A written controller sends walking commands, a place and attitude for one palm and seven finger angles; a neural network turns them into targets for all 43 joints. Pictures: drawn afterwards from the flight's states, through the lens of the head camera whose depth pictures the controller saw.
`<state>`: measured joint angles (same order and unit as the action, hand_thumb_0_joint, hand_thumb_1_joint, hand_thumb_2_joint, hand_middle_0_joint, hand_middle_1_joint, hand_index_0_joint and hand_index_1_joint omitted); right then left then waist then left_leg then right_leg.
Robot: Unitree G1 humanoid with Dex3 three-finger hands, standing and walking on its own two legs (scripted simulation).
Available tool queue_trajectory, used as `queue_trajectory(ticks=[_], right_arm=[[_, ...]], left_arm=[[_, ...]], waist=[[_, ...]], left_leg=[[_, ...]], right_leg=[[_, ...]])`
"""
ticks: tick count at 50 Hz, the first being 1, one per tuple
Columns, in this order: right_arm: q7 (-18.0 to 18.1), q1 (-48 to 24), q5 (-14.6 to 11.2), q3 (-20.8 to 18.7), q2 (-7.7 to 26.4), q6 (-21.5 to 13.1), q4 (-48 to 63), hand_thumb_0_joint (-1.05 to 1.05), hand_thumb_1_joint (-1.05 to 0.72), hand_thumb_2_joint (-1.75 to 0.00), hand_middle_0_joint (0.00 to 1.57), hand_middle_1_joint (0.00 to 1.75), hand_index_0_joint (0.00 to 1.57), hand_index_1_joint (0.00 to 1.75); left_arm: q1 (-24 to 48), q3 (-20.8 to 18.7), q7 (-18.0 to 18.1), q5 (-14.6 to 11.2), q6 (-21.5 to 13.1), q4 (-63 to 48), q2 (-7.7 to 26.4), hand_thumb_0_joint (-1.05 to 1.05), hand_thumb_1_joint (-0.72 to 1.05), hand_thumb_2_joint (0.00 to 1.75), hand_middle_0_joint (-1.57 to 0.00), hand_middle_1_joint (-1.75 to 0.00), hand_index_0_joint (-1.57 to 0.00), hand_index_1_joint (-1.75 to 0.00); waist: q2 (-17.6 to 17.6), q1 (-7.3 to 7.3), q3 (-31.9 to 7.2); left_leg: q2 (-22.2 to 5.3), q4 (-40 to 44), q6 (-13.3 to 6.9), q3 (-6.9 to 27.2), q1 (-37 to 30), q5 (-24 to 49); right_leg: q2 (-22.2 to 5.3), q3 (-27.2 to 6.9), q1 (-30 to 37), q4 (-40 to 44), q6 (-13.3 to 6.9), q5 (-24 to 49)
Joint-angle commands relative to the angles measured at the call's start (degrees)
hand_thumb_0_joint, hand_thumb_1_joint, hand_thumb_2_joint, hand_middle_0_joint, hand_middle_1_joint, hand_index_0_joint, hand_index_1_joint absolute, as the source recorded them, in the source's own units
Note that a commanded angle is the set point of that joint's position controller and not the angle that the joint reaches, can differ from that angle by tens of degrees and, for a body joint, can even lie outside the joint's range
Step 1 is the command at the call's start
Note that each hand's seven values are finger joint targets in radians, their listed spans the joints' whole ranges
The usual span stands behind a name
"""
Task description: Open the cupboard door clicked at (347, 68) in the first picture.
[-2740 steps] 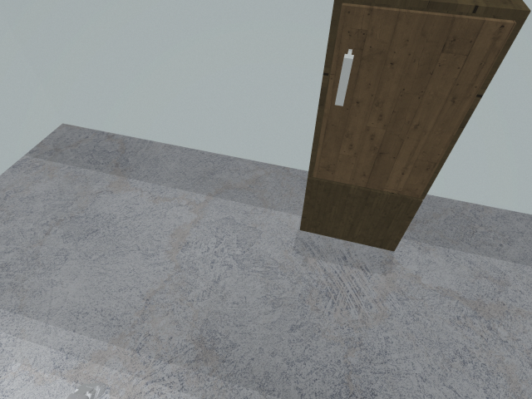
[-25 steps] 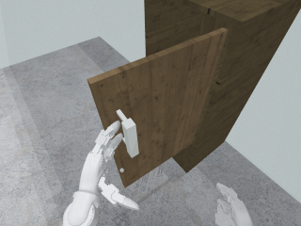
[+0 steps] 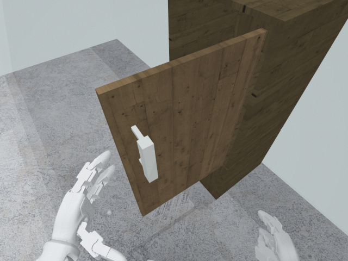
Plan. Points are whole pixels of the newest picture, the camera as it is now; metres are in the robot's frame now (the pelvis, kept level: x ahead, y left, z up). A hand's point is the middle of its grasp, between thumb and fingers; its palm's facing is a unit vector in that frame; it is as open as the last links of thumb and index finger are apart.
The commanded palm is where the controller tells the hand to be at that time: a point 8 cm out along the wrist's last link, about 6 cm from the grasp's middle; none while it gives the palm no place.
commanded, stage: slide the hand sideways off the handle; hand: left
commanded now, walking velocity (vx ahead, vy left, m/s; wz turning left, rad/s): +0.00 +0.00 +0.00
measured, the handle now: (143, 154) +0.33 +0.09 +0.09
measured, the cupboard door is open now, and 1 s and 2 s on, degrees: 87 87 87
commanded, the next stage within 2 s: draw the hand back to the body in 0.18 s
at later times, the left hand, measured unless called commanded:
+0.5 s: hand (83, 214) +0.19 +0.17 +0.10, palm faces -0.08 -0.99 -0.07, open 16.3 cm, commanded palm +0.16 +0.23 +0.11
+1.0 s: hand (39, 203) +0.19 +0.23 +0.15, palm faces +0.25 -0.92 -0.32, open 14.7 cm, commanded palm +0.15 +0.28 +0.17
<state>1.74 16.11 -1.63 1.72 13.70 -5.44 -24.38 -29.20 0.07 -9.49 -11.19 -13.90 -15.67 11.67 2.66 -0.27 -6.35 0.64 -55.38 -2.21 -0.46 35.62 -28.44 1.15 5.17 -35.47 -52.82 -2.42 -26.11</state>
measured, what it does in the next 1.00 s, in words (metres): stands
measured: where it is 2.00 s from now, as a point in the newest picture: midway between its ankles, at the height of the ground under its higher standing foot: outside the picture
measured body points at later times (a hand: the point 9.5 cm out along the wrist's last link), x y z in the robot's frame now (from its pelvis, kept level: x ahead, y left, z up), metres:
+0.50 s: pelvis +0.00 +0.01 +0.00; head +0.01 +0.01 +0.45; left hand +0.19 +0.23 +0.11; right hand +0.18 -0.21 -0.06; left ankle -0.01 +0.09 -0.69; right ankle +0.01 -0.10 -0.69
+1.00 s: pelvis +0.01 +0.02 +0.04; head -0.01 +0.01 +0.49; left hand +0.17 +0.27 +0.17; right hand +0.19 -0.19 -0.03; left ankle -0.01 +0.09 -0.69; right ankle +0.01 -0.09 -0.69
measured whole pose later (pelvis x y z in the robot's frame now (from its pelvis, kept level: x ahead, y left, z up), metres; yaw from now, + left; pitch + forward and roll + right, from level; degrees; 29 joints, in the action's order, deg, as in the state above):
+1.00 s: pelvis +0.01 +0.02 +0.04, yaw +0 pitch +0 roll -2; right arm 5.1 14.9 -1.3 3.3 12.8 -7.3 -29.1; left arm -33.9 -7.8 5.2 -3.9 -1.1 -26.8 17.2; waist 3.4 2.5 -3.0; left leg 1.5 -38.6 -3.6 -1.4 17.0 -21.8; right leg 1.0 3.6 -16.5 -34.9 -0.6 -18.5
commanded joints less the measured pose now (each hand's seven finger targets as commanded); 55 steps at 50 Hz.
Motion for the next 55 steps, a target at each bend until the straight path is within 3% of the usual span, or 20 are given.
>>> queue_trajectory(ticks=[1, 4, 5, 12, 15, 18, 20, 22, 25, 27, 34, 39, 40, 41, 42, 43, 44, 46, 48, 55], right_arm=[[0.7, -4.2, -0.3, -3.0, 6.1, -3.2, 9.6, 0.0, -0.9, -0.9, 0.2, 0.3, 0.2, 0.3], [0.9, -4.3, -0.5, -3.1, 6.1, -3.4, 9.7, 0.0, -0.9, -0.9, 0.2, 0.3, 0.2, 0.3], [1.0, -4.3, -0.4, -3.2, 6.2, -3.3, 9.3, 0.0, -0.9, -0.9, 0.2, 0.3, 0.2, 0.3], [1.4, -4.5, -0.7, -3.0, 6.8, -4.5, 9.3, 0.0, -0.9, -0.9, 0.2, 0.3, 0.2, 0.3], [1.6, -4.4, -0.7, -3.0, 7.0, -4.8, 9.2, 0.0, -0.9, -0.9, 0.2, 0.3, 0.2, 0.3], [1.8, -4.8, -1.0, -2.6, 6.4, -5.0, 9.8, 0.0, -0.9, -0.9, 0.2, 0.3, 0.2, 0.3], [1.9, -5.2, -1.1, -2.6, 6.2, -4.7, 9.2, 0.0, -0.9, -0.9, 0.2, 0.3, 0.2, 0.3], [1.8, -5.5, -1.4, -2.3, 5.9, -4.7, 9.7, 0.0, -0.9, -0.9, 0.2, 0.3, 0.2, 0.3], [1.8, -6.1, -1.5, -2.1, 6.4, -4.9, 9.0, 0.0, -0.9, -0.9, 0.2, 0.3, 0.2, 0.3], [1.8, -6.0, -1.6, -1.8, 6.5, -5.6, 9.4, 0.0, -0.9, -0.9, 0.2, 0.3, 0.2, 0.3], [2.0, -5.9, -1.7, -1.7, 6.9, -7.4, 8.1, 0.0, -0.9, -0.9, 0.2, 0.3, 0.2, 0.3], [2.2, -6.8, -1.8, -1.4, 6.9, -8.4, 7.2, 0.0, -0.9, -0.9, 0.2, 0.3, 0.2, 0.3], [3.5, -7.2, -0.9, -1.8, 6.0, -7.3, 7.7, 0.0, -0.9, -0.9, 0.2, 0.3, 0.2, 0.3], [3.9, -6.8, -0.3, -1.2, 5.1, -6.8, 7.8, 0.0, -0.9, -0.9, 0.2, 0.3, 0.2, 0.3], [3.8, -6.3, -0.2, -1.0, 4.9, -6.0, 6.6, 0.0, -0.9, -0.9, 0.2, 0.3, 0.2, 0.3], [3.8, -6.6, -0.1, -1.1, 5.2, -5.3, 6.2, 0.0, -0.9, -0.9, 0.2, 0.3, 0.2, 0.3], [3.8, -7.2, 0.0, -1.0, 5.5, -4.9, 5.9, 0.0, -0.9, -0.9, 0.2, 0.3, 0.2, 0.3], [4.0, -7.9, 0.5, -1.1, 5.7, -4.7, 5.0, 0.0, -0.9, -0.9, 0.2, 0.3, 0.2, 0.3], [4.1, -8.1, 0.6, -1.2, 5.8, -4.6, 4.0, 0.0, -0.9, -0.9, 0.2, 0.3, 0.2, 0.3], [3.4, -10.0, 1.1, -1.3, 6.1, -4.9, 1.2, 0.0, -0.9, -0.9, 0.2, 0.3, 0.2, 0.3]], left_arm=[[-0.4, -6.0, -1.7, -2.3, -4.2, -13.1, 5.8, 0.0, -0.5, 0.3, -0.15, -0.3, -0.15, -0.3], [-1.8, -6.7, -2.8, -3.4, -4.7, -13.2, 6.0, 0.0, -0.5, 0.3, -0.15, -0.3, -0.15, -0.3], [-1.9, -8.9, -2.9, -3.8, -4.9, -12.5, 7.8, 0.0, -0.5, 0.3, -0.15, -0.3, -0.15, -0.3], [1.0, -6.5, -5.5, -5.2, -5.8, -13.1, 6.4, 0.0, -0.5, 0.3, -0.15, -0.3, -0.15, -0.3], [2.5, -8.5, -4.8, -4.7, -5.2, -13.3, 8.7, 0.0, -0.5, 0.3, -0.15, -0.3, -0.15, -0.3], [2.6, -9.6, -3.8, -4.7, -3.7, -16.1, 9.6, 0.0, -0.5, 0.3, -0.15, -0.3, -0.15, -0.3], [-0.4, -12.4, -3.2, -5.0, -2.1, -14.2, 10.8, 0.0, -0.5, 0.3, -0.15, -0.3, -0.15, -0.3], [-1.9, -10.7, -3.7, -5.6, -0.9, -15.3, 8.5, 0.0, -0.5, 0.3, -0.15, -0.3, -0.15, -0.3], [-0.9, -11.7, -4.3, -6.0, 0.8, -14.6, 9.5, 0.0, -0.5, 0.3, -0.15, -0.3, -0.15, -0.3], [-0.3, -10.5, -4.8, -6.0, 1.5, -17.0, 8.9, 0.0, -0.5, 0.3, -0.15, -0.3, -0.15, -0.3], [1.1, -13.6, -4.8, -6.1, 3.7, -18.9, 11.2, 0.0, -0.5, 0.3, -0.15, -0.3, -0.15, -0.3], [2.0, -15.5, -5.7, -6.8, 5.9, -19.5, 12.0, 0.0, -0.32, 0.37, -0.16, -0.3, -0.16, -0.3], [2.1, -17.7, 4.2, 2.3, 6.7, -25.0, 19.2, 0.0, -0.29, 0.39, -0.16, -0.3, -0.16, -0.3], [-1.7, -13.1, 8.3, 3.2, 8.0, -25.3, 12.2, 0.0, -0.26, 0.4, -0.16, -0.3, -0.16, -0.3], [-3.7, -11.4, 11.0, 4.5, 9.2, -22.6, 10.2, 0.0, -0.22, 0.42, -0.16, -0.3, -0.16, -0.3], [-3.3, -12.0, 12.8, 5.4, 9.6, -22.6, 11.0, 0.0, -0.18, 0.43, -0.16, -0.3, -0.16, -0.3], [-2.2, -12.1, 14.0, 6.2, 9.6, -23.7, 11.6, 0.0, -0.15, 0.45, -0.16, -0.3, -0.16, -0.3], [-0.9, -12.6, 15.8, 7.2, 9.5, -23.7, 12.5, 0.0, -0.08, 0.48, -0.16, -0.3, -0.16, -0.3], [-0.1, -13.3, 16.8, 7.9, 9.2, -23.5, 13.0, 0.0, -0.01, 0.51, -0.17, -0.3, -0.17, -0.3], [1.5, -16.5, 18.0, 8.7, 8.3, -22.5, 14.9, 0.0, 0.23, 0.62, -0.18, -0.3, -0.18, -0.3]], waist=[[-2.1, 0.09, -8.3], [-2.0, -0.16, -7.6], [-3.4, 0.04, -7.5], [-0.8, -1.29, -6.7], [-1.3, -0.67, -7.5], [1.5, 0.29, -9.2], [0.0, 1.12, -9.1], [0.6, 1.02, -8.2], [-1.5, 0.53, -5.1], [0.4, 0.43, -5.1], [0.7, 1.03, -4.1], [0.8, 1.6, -3.6], [1.8, 4.65, -3.5], [2.3, 3.1, -0.1], [2.0, 2.78, 2.1], [0.8, 2.73, 2.6], [1.8, 2.62, 2.4], [-0.3, 2.51, 1.9], [0.9, 2.48, 2.0], [1.2, 3.37, 2.5]], left_leg=[[0.3, 7.1, 1.0, 2.1, -1.2, 15.8], [0.4, 6.7, 1.0, 2.0, -0.9, 15.1], [0.3, 6.4, 1.1, 2.2, 0.1, 15.2], [0.2, 5.8, 1.0, 2.7, -0.4, 13.0], [-0.1, 6.3, 0.9, 3.2, -0.5, 12.3], [-0.1, 8.2, 1.0, 3.4, -3.1, 13.2], [-0.2, 9.0, 1.0, 3.4, -3.3, 14.6], [-0.3, 10.2, 1.2, 3.3, -4.5, 15.8], [-0.7, 11.4, 1.2, 3.7, -4.7, 14.7], [-0.8, 12.5, 1.3, 4.1, -6.5, 15.2], [-1.1, 15.4, 1.9, 4.9, -9.9, 15.5], [-1.2, 17.4, 2.0, 5.1, -12.2, 16.5], [-2.1, 20.6, 1.7, 4.7, -11.3, 14.3], [-1.9, 22.2, 2.0, 4.7, -11.5, 13.5], [-2.4, 23.1, 2.0, 4.8, -11.8, 13.6], [-2.7, 23.9, 2.0, 4.9, -12.5, 14.0], [-2.8, 24.8, 2.0, 4.8, -13.9, 14.3], [-2.7, 26.1, 1.5, 4.2, -16.0, 15.6], [-2.7, 27.6, 1.6, 4.1, -18.7, 17.2], [-3.1, 31.9, 2.2, 4.0, -23.8, 24.5]], right_leg=[[-0.5, -4.5, 8.2, 8.2, 0.9, 16.5], [-0.4, -4.5, 7.3, 8.3, 1.1, 15.7], [-0.4, -4.9, 8.0, 8.3, 1.0, 15.4], [-0.2, -4.4, 4.5, 8.4, 1.0, 11.1], [-0.1, -4.3, 4.8, 8.4, 0.7, 9.1], [-0.1, -3.5, 6.5, 8.6, 0.6, 10.3], [0.1, -3.2, 8.3, 9.2, 0.5, 12.0], [0.1, -2.3, 8.9, 9.4, 0.7, 13.9], [0.3, -2.0, 8.9, 10.9, 0.8, 12.5], [0.4, -1.5, 8.7, 11.2, 0.8, 13.0], [0.5, -0.7, 9.8, 13.0, 0.8, 12.6], [0.4, -0.4, 12.0, 14.9, 0.9, 13.5], [-0.4, -4.2, 15.9, 17.9, -0.1, 11.9], [-0.7, -3.9, 15.8, 19.0, -0.1, 11.7], [-1.0, -3.6, 16.8, 19.6, 0.0, 11.5], [-0.9, -3.6, 17.7, 20.5, 0.1, 11.8], [-1.0, -3.6, 18.5, 21.3, 0.1, 11.8], [-1.2, -3.8, 20.8, 23.2, 0.3, 12.9], [-1.3, -3.9, 22.0, 24.5, 0.3, 13.8], [-1.3, -3.6, 27.6, 27.8, 0.4, 17.8]])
